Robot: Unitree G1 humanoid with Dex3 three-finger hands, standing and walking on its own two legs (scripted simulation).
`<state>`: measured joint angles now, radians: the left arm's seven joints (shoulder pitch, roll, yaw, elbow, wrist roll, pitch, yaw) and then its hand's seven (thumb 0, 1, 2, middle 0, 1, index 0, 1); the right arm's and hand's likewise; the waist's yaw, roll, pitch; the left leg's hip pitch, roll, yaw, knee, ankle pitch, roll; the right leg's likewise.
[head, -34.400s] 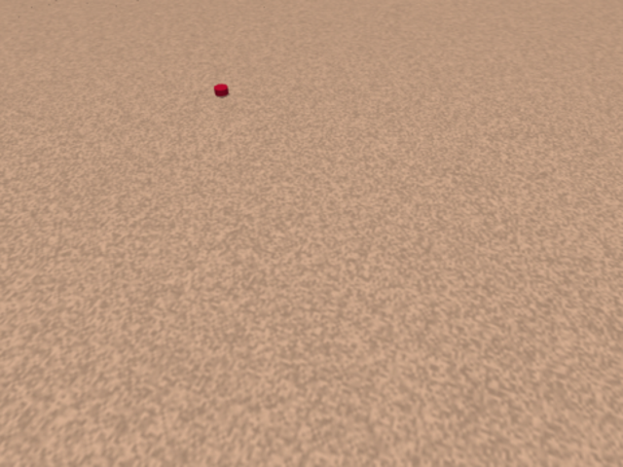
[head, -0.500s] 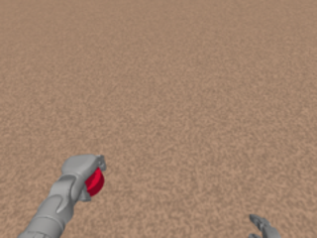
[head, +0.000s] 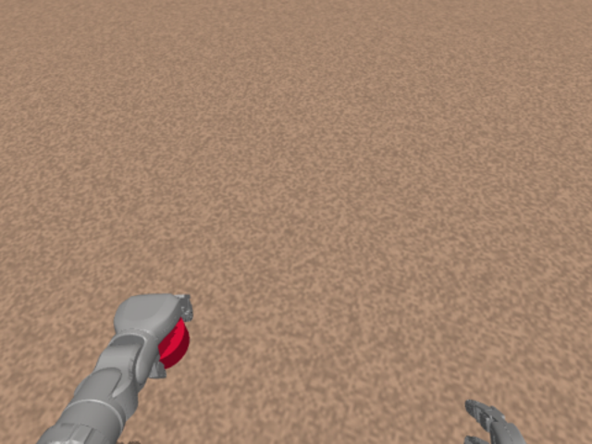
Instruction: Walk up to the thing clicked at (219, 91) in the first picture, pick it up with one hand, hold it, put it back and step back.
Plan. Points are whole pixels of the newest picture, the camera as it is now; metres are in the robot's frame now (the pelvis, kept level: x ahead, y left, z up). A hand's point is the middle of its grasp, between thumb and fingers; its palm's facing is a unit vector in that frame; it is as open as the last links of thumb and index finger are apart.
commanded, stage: crouch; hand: left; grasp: from above
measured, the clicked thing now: (159, 338) +0.30 +0.23 -0.11
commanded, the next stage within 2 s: lower in 1.62 s
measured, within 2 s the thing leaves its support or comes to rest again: neither
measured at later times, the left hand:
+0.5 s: hand (190, 361) +0.33 +0.24 -0.33, palm faces -0.43 +0.03 -0.90, open 10.2 cm
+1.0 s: hand (204, 376) +0.34 +0.25 -0.50, palm faces -0.44 -0.01 -0.90, open 10.2 cm
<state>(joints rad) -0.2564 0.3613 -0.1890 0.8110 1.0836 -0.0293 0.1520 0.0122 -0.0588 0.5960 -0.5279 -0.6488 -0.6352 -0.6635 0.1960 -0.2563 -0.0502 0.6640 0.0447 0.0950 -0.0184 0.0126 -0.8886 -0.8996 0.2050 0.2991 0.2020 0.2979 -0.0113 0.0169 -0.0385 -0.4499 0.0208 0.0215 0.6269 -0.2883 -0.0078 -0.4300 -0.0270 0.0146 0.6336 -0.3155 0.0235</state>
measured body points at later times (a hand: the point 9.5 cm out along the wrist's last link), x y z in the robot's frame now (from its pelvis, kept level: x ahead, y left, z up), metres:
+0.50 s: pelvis -0.06 +0.01 -0.20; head +0.10 +0.01 +0.22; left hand +0.35 +0.24 -0.28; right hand -0.01 -0.28 -0.33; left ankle +0.01 +0.12 -0.72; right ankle +0.00 -0.13 -0.72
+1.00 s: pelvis -0.07 +0.00 -0.33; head +0.15 +0.04 +0.06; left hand +0.36 +0.25 -0.45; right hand +0.01 -0.28 -0.45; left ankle +0.01 +0.13 -0.72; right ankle +0.00 -0.13 -0.72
